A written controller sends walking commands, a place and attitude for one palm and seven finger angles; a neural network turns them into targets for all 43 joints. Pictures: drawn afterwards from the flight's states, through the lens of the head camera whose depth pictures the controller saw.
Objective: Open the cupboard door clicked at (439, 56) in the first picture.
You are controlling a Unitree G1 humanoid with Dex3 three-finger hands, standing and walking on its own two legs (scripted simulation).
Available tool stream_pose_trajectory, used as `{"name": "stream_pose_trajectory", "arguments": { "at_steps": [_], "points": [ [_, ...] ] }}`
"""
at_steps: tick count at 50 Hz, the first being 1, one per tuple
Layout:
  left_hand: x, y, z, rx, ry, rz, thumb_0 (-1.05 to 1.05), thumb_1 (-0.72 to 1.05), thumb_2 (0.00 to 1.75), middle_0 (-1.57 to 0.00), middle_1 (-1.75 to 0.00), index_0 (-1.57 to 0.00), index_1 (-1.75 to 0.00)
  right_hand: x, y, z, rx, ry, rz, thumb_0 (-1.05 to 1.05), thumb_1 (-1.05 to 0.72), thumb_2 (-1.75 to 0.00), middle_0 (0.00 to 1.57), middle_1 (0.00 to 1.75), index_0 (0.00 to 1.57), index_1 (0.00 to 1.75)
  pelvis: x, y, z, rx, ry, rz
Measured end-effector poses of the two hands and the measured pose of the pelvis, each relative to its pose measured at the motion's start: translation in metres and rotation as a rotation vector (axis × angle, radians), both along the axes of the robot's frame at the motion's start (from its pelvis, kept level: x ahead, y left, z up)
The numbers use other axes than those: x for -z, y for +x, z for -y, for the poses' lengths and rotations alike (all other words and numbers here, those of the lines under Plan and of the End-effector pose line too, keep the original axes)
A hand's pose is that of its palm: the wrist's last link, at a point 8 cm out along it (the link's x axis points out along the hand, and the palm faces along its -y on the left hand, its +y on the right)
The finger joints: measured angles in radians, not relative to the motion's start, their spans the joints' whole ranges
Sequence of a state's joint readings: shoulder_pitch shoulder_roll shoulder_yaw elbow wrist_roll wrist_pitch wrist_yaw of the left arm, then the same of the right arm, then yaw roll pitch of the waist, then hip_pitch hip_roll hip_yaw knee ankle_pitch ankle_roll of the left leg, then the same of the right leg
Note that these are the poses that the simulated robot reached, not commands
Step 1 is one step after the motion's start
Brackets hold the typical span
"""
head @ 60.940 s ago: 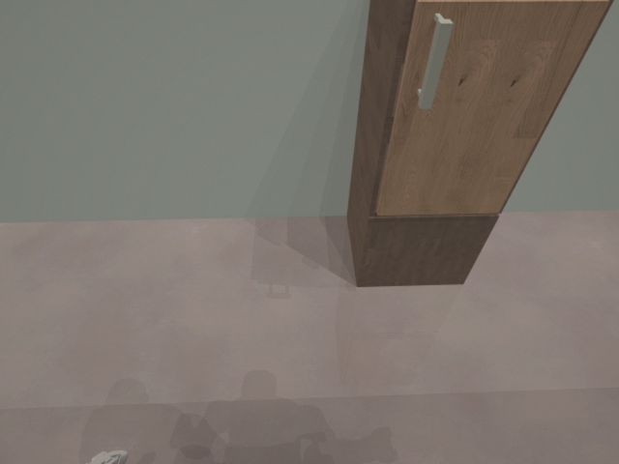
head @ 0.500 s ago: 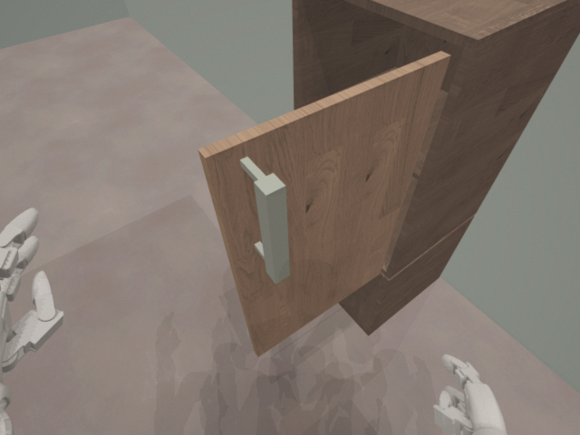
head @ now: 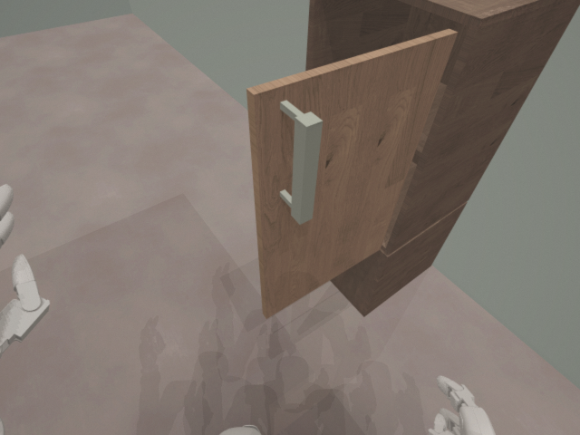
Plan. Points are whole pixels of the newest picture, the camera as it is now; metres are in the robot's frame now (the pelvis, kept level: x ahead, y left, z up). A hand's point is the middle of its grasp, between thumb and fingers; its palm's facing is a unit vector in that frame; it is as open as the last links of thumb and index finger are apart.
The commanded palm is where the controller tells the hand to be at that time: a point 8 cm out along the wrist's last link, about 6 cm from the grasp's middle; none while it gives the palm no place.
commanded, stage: step back with the hand held close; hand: left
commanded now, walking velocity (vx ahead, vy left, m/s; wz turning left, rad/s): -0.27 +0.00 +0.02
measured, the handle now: (295, 165) +0.44 +0.03 +0.16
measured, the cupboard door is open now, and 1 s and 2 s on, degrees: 88 88 88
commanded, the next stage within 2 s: stop stepping back and stand still in 0.34 s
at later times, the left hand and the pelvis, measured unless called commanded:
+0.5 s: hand out of the picture +0.09 +0.24 +0.18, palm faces +0.31 -0.85 -0.43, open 7.4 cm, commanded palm +0.02 +0.29 +0.19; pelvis -0.14 +0.00 +0.00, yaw -4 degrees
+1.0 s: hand out of the picture -0.01 +0.25 +0.19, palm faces +0.28 -0.82 -0.49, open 7.4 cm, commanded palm -0.05 +0.30 +0.19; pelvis -0.21 +0.02 +0.01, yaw -5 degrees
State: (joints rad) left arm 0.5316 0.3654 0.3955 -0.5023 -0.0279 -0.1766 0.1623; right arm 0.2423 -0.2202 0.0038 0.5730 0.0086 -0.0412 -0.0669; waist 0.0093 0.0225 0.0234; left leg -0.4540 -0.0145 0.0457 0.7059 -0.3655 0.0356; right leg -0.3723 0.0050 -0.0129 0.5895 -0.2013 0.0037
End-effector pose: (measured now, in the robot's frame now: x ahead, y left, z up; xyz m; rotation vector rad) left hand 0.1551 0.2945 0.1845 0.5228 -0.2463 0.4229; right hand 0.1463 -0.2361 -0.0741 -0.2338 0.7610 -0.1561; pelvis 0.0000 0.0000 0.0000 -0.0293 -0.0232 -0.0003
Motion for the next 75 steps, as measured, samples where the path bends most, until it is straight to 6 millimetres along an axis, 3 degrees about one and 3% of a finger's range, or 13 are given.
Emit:
{"name": "stream_pose_trajectory", "arguments": {
  "at_steps": [7, 14, 20, 26, 32, 38, 43, 47, 50, 57, 62, 68, 75],
  "points": [
    [-0.001, -0.019, -0.018, 0.044, 0.0, 0.091, 0.01, 0.88, 0.9, -0.21, -0.3, -0.21, -0.3, -0.002, -0.04, -0.007, 0.014, -0.068, -0.02, 0.01, -0.9, -0.9, 0.2, 0.3, 0.21, 0.3, 0.005, -0.03, -0.016, -0.012, -0.025, 0.016],
    [-0.021, -0.047, -0.034, 0.036, 0.021, 0.116, 0.01, 0.88, 0.9, -0.21, -0.3, -0.21, -0.3, -0.019, -0.069, -0.027, 0.024, -0.021, 0.005, 0.01, -0.9, -0.9, 0.2, 0.3, 0.21, 0.3, -0.011, -0.056, -0.019, 0.018, -0.062, -0.037],
    [-0.013, -0.069, -0.012, 0.113, -0.051, 0.089, 0.01, 0.89, 0.9, -0.21, -0.3, -0.21, -0.3, -0.025, -0.086, -0.033, -0.028, -0.005, 0.045, 0.01, -0.9, -0.9, 0.2, 0.3, 0.21, 0.3, -0.013, -0.094, -0.015, 0.038, -0.057, -0.093],
    [-0.015, -0.108, 0.016, 0.228, 0.056, 0.072, 0.01, 0.89, 0.9, -0.21, -0.3, -0.21, -0.3, -0.005, -0.119, -0.021, -0.035, 0.024, 0.065, 0.01, -0.9, -0.9, 0.21, 0.3, 0.21, 0.3, 0.004, -0.15, -0.004, 0.058, -0.025, -0.08],
    [-0.027, -0.148, 0.001, 0.164, 0.113, 0.054, 0.01, 0.88, 0.9, -0.22, -0.3, -0.22, -0.3, -0.001, -0.176, -0.005, 0.066, 0.019, -0.017, 0.01, -0.9, -0.9, 0.21, 0.3, 0.21, 0.3, -0.001, -0.148, -0.004, 0.1, 0.013, -0.034],
    [0.003, -0.141, -0.028, 0.025, -0.07, 0.077, 0.01, 0.88, 0.9, -0.21, -0.3, -0.21, -0.3, 0.005, -0.208, 0.01, 0.123, -0.033, -0.011, 0.01, -0.9, -0.9, 0.2, 0.3, 0.21, 0.3, 0.002, -0.165, -0.018, 0.089, 0.025, 0.013],
    [0.007, -0.144, -0.004, 0.12, -0.081, 0.029, 0.01, 0.89, 0.9, -0.21, -0.3, -0.21, -0.3, -0.008, -0.23, 0.004, 0.131, -0.02, 0.054, 0.01, -0.9, -0.9, 0.2, 0.3, 0.21, 0.3, -0.001, -0.198, -0.017, 0.08, 0.035, 0.013],
    [-0.013, -0.18, 0.014, 0.23, 0.026, 0.009, 0.01, 0.89, 0.9, -0.21, -0.3, -0.21, -0.3, -0.012, -0.248, -0.003, 0.121, 0.01, 0.045, 0.01, -0.9, -0.9, 0.2, 0.3, 0.21, 0.3, -0.007, -0.215, -0.015, 0.061, 0.014, 0.0],
    [-0.027, -0.203, 0.005, 0.215, 0.084, 0.011, 0.01, 0.88, 0.9, -0.22, -0.3, -0.22, -0.3, -0.01, -0.261, -0.006, 0.129, 0.015, -0.016, 0.01, -0.9, -0.9, 0.2, 0.3, 0.21, 0.3, -0.013, -0.214, -0.018, 0.094, 0.027, -0.022],
    [-0.006, -0.207, -0.051, -0.005, -0.004, 0.015, 0.0, 0.88, 0.9, -0.21, -0.3, -0.22, -0.3, 0.005, -0.265, -0.017, 0.116, -0.021, -0.048, 0.01, -0.9, -0.9, 0.2, 0.3, 0.21, 0.3, -0.01, -0.218, -0.041, 0.056, 0.006, -0.009],
    [0.016, -0.202, -0.05, 0.035, -0.1, -0.049, 0.01, 0.89, 0.9, -0.21, -0.3, -0.21, -0.3, -0.01, -0.256, -0.039, 0.091, -0.011, 0.021, 0.01, -0.9, -0.9, 0.2, 0.3, 0.21, 0.3, -0.013, -0.232, -0.052, 0.076, 0.014, 0.01],
    [-0.008, -0.216, -0.035, 0.175, -0.012, 0.012, 0.01, 0.89, 0.9, -0.21, -0.3, -0.21, -0.3, -0.032, -0.249, -0.063, 0.036, 0.003, 0.118, 0.01, -0.9, -0.9, 0.2, 0.3, 0.21, 0.3, -0.016, -0.249, -0.054, 0.066, 0.009, 0.002],
    [-0.024, -0.249, -0.056, 0.086, 0.07, 0.007, 0.01, 0.88, 0.9, -0.21, -0.3, -0.21, -0.3, -0.027, -0.254, -0.07, 0.009, 0.038, 0.111, 0.01, -0.9, -0.9, 0.2, 0.3, 0.21, 0.3, -0.018, -0.257, -0.055, 0.057, -0.004, -0.003]
  ]
}}
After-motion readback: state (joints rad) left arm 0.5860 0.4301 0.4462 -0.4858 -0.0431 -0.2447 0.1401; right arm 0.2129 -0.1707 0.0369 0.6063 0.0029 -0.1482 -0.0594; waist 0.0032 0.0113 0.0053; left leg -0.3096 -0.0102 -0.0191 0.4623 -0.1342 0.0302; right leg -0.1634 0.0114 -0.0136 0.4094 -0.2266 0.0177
